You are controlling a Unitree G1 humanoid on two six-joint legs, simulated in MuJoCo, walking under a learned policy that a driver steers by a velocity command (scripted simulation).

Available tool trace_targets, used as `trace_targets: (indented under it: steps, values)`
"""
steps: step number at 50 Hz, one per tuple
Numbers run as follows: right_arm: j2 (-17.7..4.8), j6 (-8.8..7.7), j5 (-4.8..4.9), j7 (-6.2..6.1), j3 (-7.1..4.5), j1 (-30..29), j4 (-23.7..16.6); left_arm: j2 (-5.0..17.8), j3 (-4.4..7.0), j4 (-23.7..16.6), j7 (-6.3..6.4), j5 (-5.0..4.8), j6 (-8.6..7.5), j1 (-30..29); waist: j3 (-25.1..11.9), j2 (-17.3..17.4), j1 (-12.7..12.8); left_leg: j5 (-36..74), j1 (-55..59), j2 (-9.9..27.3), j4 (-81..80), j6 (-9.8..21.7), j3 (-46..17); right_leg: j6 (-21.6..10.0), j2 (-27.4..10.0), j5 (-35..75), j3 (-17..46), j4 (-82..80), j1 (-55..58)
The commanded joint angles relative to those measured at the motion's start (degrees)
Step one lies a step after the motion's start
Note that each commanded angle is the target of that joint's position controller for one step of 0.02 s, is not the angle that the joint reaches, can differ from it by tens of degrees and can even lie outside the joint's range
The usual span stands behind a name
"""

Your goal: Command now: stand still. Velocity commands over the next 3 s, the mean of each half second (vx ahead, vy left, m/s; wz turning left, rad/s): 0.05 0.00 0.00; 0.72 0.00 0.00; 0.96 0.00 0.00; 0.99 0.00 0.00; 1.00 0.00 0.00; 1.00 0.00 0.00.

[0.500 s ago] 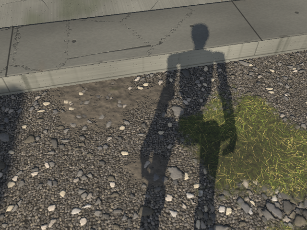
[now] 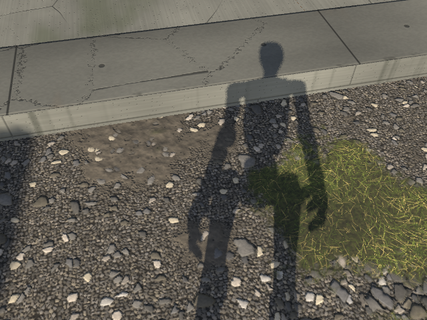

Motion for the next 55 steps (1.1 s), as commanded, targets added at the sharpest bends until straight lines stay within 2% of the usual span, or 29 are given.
trace_targets:
  steps: [1,10,20,21,22,23,24,25,26,27,28,29,30,31,32,33,34,35,36,37,38,39,40,41,43,46,49,53,55]
  values:
    - [-5.2,-0.20,-0.09,-0.34,-0.81,0.7,-1.5,3.8,0.62,0.4,0.17,0.00,-0.25,6.6,0.7,0.4,0.3,14.1,7.1,3.3,-4.3,2.3,-3.7,-0.6,-0.2,9.7,-0.3,-4.6,-9.8]
    - [-4.8,0.07,-0.24,-0.60,-0.62,1.2,-1.2,2.9,0.60,0.7,0.29,0.02,-0.95,8.2,2.4,0.3,0.1,5.4,5.2,3.2,-6.0,1.9,-4.1,-1.0,-0.3,4.9,-0.4,-5.0,-12.7]
    - [-4.4,0.00,-0.26,-0.62,-0.31,1.9,-1.1,2.1,0.72,0.4,0.25,-0.01,-1.51,10.2,2.4,0.2,0.1,3.1,4.5,3.2,-6.5,1.8,-4.3,-1.4,-0.4,3.9,-0.2,-5.1,-14.0]
    - [-4.9,0.07,-0.04,-0.69,-0.60,4.4,-0.1,2.5,0.98,1.0,0.40,-0.30,-1.37,12.1,-0.5,0.0,0.2,-10.7,5.0,1.8,-5.6,2.2,-2.9,-2.5,0.5,-6.1,-1.1,-4.2,-13.1]
    - [-6.1,-0.04,0.64,-0.64,-1.21,5.9,0.3,4.0,1.57,0.3,0.54,-0.73,-1.32,12.2,1.0,-0.4,0.1,-25.9,2.1,1.1,-5.0,2.8,-2.8,-4.6,0.1,-18.0,0.0,-3.4,-14.8]
    - [-6.9,-0.72,1.09,-0.42,-1.53,5.3,-0.4,4.7,1.86,-0.5,0.56,-1.11,-1.72,13.0,4.4,0.5,0.8,-34.4,-2.3,2.7,-5.4,3.4,-5.3,-6.7,-1.7,-26.8,2.5,-3.8,-17.7]
    - [-6.3,-2.01,1.62,-0.08,-1.42,2.2,-2.5,5.1,1.96,-1.0,0.54,-1.39,-2.68,14.3,7.1,0.1,2.2,-32.8,-7.1,3.7,-5.3,3.2,-6.6,-8.7,-4.6,-28.0,6.3,-6.5,-16.8]
    - [-4.8,-3.55,1.83,0.36,-1.04,-3.9,-5.4,6.5,2.37,-0.9,0.50,-1.45,-3.82,16.5,8.7,-2.8,4.7,-22.2,-13.3,2.5,-2.1,1.1,-3.8,-10.9,-8.1,-25.4,11.1,-12.7,-11.2]
    - [-2.9,-4.86,2.00,0.98,-0.53,-9.8,-7.9,10.3,3.72,-0.6,0.37,-1.58,-4.74,17.3,9.6,-10.1,6.3,-8.0,-20.9,0.8,6.6,-0.6,1.8,-13.9,-15.6,-23.7,20.9,-20.3,-4.2]
    - [-3.2,-5.71,1.75,1.52,-0.50,-10.9,-8.8,11.9,4.61,-1.6,0.28,-1.68,-5.37,14.1,10.5,-13.3,5.5,-4.4,-25.3,4.0,15.5,0.9,-0.1,-16.0,-22.0,-20.3,28.3,-22.3,-2.8]
    - [-4.7,-6.20,1.64,1.94,-0.83,-9.8,-9.2,9.3,4.09,-3.2,-0.01,-1.24,-6.07,12.0,9.2,-9.7,3.9,-5.8,-29.5,6.2,21.4,1.8,-2.5,-15.5,-22.3,-17.3,28.2,-21.8,-0.2]
    - [-4.9,-6.49,1.90,2.18,-0.83,-7.6,-9.2,8.2,3.93,-4.5,-0.50,-1.41,-6.47,10.1,8.0,-7.7,2.5,-6.2,-31.1,7.0,22.1,2.4,-2.9,-14.0,-20.8,-15.0,25.1,-21.0,1.9]
    - [-4.5,-6.91,2.11,2.36,-0.52,-6.8,-9.6,8.8,4.14,-5.5,-0.92,-2.12,-6.52,8.6,7.5,-7.8,1.8,-6.5,-28.6,7.6,16.8,2.8,-2.6,-12.4,-19.5,-12.6,21.6,-20.8,1.2]
    - [-4.7,-7.34,1.82,2.59,-0.54,-7.3,-9.9,8.9,4.17,-6.3,-1.13,-2.49,-6.30,7.8,6.7,-7.1,1.8,-5.9,-23.2,6.8,11.7,2.6,-0.5,-10.8,-16.8,-9.7,16.9,-20.6,-0.7]
    - [-4.0,-5.40,-3.96,4.73,-0.80,-7.1,-10.7,9.0,4.32,-5.1,-2.28,2.76,-5.54,8.6,4.4,-8.1,1.9,-7.3,-14.4,2.6,7.8,2.0,5.0,-10.9,-12.4,-11.5,12.6,-20.5,-4.5]
    - [-3.2,-4.37,-4.00,5.42,-1.09,-4.9,-10.6,9.4,4.66,-5.3,-2.56,3.19,-5.04,7.6,5.3,-9.5,0.8,-7.2,-6.6,0.9,5.0,1.5,7.7,-11.1,-11.0,-11.3,9.6,-19.1,-9.8]
    - [-3.1,-3.89,-3.21,5.44,-1.31,-0.3,-9.6,9.9,4.91,-5.4,-2.62,2.53,-4.83,6.5,5.0,-8.3,-1.1,-4.1,2.0,-0.8,1.9,1.2,10.3,-11.4,-10.4,-11.5,7.6,-16.3,-14.8]
    - [-3.9,-3.75,-2.57,4.98,-1.93,6.1,-7.6,10.6,5.03,-5.6,-2.72,2.18,-4.98,5.8,3.6,-6.1,-3.9,-2.8,11.6,-2.7,-0.2,1.0,11.6,-11.4,-9.3,-5.9,5.8,-10.5,-19.2]
    - [-6.4,-4.26,-2.36,4.10,-3.13,16.5,-4.6,10.6,4.83,-5.9,-2.87,2.15,-5.51,4.5,-0.9,-1.7,-8.9,-4.3,24.4,-2.1,-1.0,1.5,9.2,-10.9,-6.9,6.1,2.6,3.0,-24.1]
    - [-12.6,-5.00,-3.62,2.90,-4.72,28.3,-2.6,8.9,4.37,-7.9,-2.99,2.27,-5.99,0.3,-6.2,11.5,-15.0,-23.2,33.4,11.8,-9.5,3.3,-10.3,-8.8,-2.1,8.2,-3.5,28.2,-33.4]
    - [-14.3,-5.39,-3.95,2.74,-4.02,29.9,-2.1,3.6,3.45,-12.3,-3.64,1.04,-6.96,-2.9,-6.4,22.0,-12.0,-42.1,31.6,22.7,-24.8,6.5,-41.8,-8.5,4.6,-6.7,2.2,42.9,-46.4]
    - [-12.3,-4.95,-4.08,2.57,-3.11,19.4,-4.2,4.6,3.44,-14.3,-4.28,1.28,-6.86,-6.0,0.0,13.1,-6.1,-42.6,24.2,24.8,-24.7,8.2,-42.5,-9.6,-1.3,1.0,5.4,50.1,-51.6]
    - [-10.2,-5.22,-3.42,3.00,-2.60,13.5,-6.4,6.1,3.60,-14.7,-5.17,1.43,-6.87,-7.5,1.6,5.1,-4.0,-34.9,19.0,23.2,-23.0,8.3,-35.0,-9.6,-5.0,8.2,3.8,50.2,-50.8]
    - [-9.6,-5.57,-2.76,3.35,-2.29,11.7,-6.7,5.8,3.61,-14.0,-5.79,1.87,-6.71,-6.0,1.2,2.6,-1.8,-28.4,14.8,20.2,-24.0,8.1,-27.8,-8.7,-6.8,10.9,3.2,47.2,-46.9]
    - [-6.8,-6.34,-2.43,3.00,-1.20,10.9,-6.7,5.1,3.49,-13.8,-6.64,3.00,-5.24,-4.7,1.8,3.8,0.8,-20.9,9.7,16.0,-26.6,7.3,-19.5,-6.3,-8.2,12.3,1.6,44.5,-42.9]
    - [-6.1,-7.22,-2.24,2.47,-0.69,15.9,-5.1,5.2,3.21,-16.3,-6.97,2.41,-3.52,-10.8,5.5,2.8,0.5,-9.7,10.3,13.6,-28.8,8.0,-12.6,-4.5,-8.1,17.2,-1.2,41.5,-48.4]
    - [-6.0,-7.85,-1.92,2.51,-0.33,18.3,-5.2,5.6,2.78,-20.4,-6.96,1.99,-3.30,-20.6,7.7,1.8,-0.6,1.4,9.4,12.0,-31.3,8.8,-6.8,-3.6,-7.0,22.1,-3.4,28.7,-46.9]
    - [-7.5,-8.54,-1.16,1.94,-0.27,20.1,-4.9,4.9,1.92,-23.2,-7.15,1.21,-3.29,-27.3,8.7,2.1,-1.3,18.0,13.1,13.1,-36.2,8.7,-1.3,-6.1,-4.5,27.3,-7.2,13.1,-36.8]
    - [-8.8,-8.35,-1.35,1.99,-0.30,20.3,-4.6,5.7,2.09,-23.5,-6.51,1.18,-3.44,-27.2,6.5,3.3,-0.5,38.0,20.0,13.4,-31.2,7.9,1.8,-8.3,-1.6,24.3,-9.2,8.9,-32.5]
Next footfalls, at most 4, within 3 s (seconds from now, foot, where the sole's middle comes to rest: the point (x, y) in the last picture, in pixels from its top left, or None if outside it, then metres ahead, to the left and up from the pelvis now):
0.72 left None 0.11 0.15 -0.77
1.20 right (231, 297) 0.57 -0.04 -0.77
1.68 left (191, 183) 1.02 0.11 -0.77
2.02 right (238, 126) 1.34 -0.09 -0.77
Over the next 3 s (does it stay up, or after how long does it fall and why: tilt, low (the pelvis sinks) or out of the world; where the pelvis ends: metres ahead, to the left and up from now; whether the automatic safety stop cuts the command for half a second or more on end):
stays up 2.09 0.04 0.12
